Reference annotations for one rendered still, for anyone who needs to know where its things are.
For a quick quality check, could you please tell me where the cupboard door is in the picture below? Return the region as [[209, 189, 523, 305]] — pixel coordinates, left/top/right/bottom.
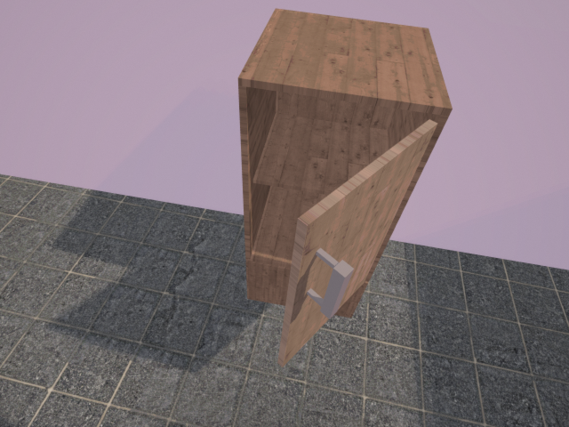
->
[[277, 119, 437, 367]]

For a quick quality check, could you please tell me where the handle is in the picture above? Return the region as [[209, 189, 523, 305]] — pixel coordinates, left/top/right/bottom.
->
[[307, 247, 354, 319]]

